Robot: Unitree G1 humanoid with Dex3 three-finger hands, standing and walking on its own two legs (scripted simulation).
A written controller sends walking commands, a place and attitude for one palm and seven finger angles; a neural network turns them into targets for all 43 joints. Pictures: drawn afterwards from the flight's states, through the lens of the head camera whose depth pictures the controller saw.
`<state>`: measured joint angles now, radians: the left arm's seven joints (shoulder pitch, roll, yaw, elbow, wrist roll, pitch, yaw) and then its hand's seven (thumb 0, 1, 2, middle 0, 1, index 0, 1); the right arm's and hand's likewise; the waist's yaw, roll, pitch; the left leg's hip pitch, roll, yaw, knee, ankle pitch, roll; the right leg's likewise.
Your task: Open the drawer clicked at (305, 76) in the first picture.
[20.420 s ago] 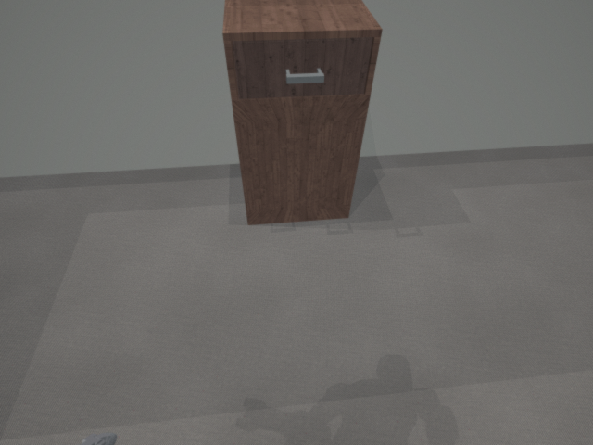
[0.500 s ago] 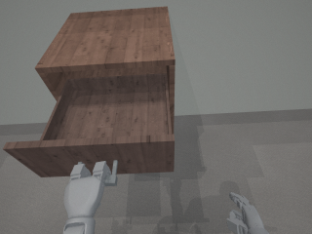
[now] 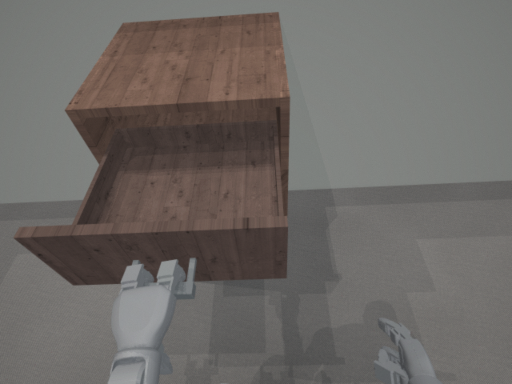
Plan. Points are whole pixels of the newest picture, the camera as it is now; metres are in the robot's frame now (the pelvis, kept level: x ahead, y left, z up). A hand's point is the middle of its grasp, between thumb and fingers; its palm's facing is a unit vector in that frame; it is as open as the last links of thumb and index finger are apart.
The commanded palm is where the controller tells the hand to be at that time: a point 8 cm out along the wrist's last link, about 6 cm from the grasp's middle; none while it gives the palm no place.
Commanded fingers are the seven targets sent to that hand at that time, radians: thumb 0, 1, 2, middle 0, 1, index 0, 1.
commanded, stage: lift the hand off the handle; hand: left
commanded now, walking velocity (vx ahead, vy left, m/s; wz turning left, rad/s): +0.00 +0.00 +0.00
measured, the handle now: (161, 278) +0.28 +0.20 -0.01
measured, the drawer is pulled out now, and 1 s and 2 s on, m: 0.30 0.30 0.30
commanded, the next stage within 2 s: draw the hand back to the body in 1.50 s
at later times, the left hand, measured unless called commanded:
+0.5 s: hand (157, 303) +0.23 +0.19 +0.00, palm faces +0.03 -0.11 -0.99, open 13.9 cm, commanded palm +0.20 +0.19 +0.07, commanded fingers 0.00 -0.50 0.30 -0.30 -1.20 -0.30 -1.20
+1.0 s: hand (144, 287) +0.23 +0.18 +0.08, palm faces +0.08 -0.16 -0.98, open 13.9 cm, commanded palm +0.20 +0.18 +0.14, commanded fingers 0.00 -0.50 0.30 -0.30 -1.20 -0.30 -1.20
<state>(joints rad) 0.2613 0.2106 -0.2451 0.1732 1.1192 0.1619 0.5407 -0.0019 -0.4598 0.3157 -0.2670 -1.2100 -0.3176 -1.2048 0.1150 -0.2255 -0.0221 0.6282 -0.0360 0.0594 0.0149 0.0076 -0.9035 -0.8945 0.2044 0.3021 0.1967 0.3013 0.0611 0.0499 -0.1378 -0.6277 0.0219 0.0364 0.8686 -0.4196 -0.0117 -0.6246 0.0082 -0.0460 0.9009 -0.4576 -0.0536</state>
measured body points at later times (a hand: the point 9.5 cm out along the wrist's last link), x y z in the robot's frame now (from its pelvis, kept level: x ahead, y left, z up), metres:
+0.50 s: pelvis +0.00 +0.00 +0.01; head +0.02 -0.04 +0.46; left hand +0.23 +0.19 +0.06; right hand +0.20 -0.22 -0.10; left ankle +0.01 +0.13 -0.69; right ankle -0.01 -0.08 -0.69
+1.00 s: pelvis +0.01 +0.00 +0.03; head +0.01 -0.04 +0.48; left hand +0.22 +0.19 +0.13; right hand +0.24 -0.19 -0.06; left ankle +0.01 +0.13 -0.69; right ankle -0.01 -0.08 -0.69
